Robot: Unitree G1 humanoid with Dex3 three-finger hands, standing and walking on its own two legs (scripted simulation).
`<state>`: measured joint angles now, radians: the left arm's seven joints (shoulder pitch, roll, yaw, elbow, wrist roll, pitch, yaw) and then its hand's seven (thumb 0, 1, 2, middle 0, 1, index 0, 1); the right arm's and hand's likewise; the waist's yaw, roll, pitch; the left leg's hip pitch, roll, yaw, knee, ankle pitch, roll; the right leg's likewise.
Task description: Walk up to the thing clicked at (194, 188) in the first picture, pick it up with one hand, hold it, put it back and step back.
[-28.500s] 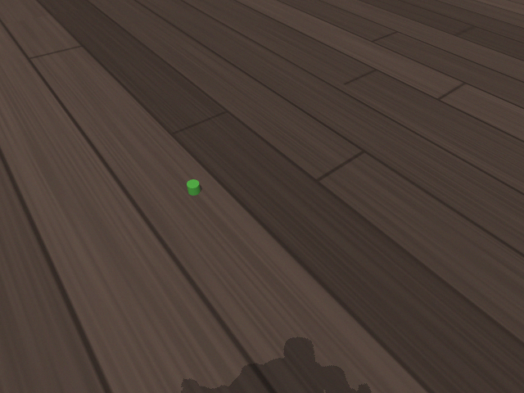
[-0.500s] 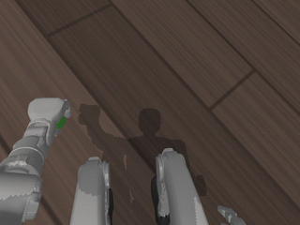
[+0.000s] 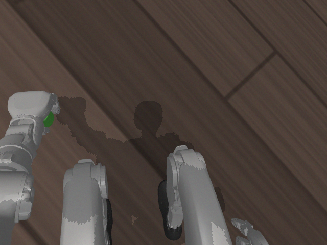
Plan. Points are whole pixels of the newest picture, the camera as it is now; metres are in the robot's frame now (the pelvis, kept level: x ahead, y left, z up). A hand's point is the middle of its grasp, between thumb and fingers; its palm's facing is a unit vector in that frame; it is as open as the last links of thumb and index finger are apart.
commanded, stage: crouch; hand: left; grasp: from above
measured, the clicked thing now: (38, 115) +0.45 +0.26 -0.20
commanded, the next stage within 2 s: lower in 0.40 s
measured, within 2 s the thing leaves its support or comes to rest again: rests again in 1.68 s
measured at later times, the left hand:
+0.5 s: hand (45, 119) +0.45 +0.25 -0.23, palm faces -0.46 -0.03 -0.89, open 7.3 cm
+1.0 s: hand (53, 121) +0.46 +0.24 -0.29, palm faces -0.46 -0.05 -0.89, open 7.2 cm
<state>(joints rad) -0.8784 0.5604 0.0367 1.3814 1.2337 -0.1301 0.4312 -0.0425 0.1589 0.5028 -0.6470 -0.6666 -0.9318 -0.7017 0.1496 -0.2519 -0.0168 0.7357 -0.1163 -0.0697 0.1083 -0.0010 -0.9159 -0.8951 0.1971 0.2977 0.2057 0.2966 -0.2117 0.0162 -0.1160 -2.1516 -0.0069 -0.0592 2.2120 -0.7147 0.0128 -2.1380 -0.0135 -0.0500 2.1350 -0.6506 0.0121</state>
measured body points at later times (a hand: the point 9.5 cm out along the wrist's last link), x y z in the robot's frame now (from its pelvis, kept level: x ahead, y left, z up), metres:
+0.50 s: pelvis -0.01 +0.00 -0.05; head +0.24 +0.04 +0.33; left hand +0.47 +0.25 -0.18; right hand +0.03 -0.28 -0.16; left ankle +0.07 +0.11 -0.36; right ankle +0.10 -0.12 -0.36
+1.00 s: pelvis +0.00 +0.00 -0.08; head +0.26 +0.06 +0.28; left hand +0.48 +0.24 -0.24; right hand +0.03 -0.27 -0.18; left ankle +0.07 +0.11 -0.36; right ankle +0.10 -0.12 -0.36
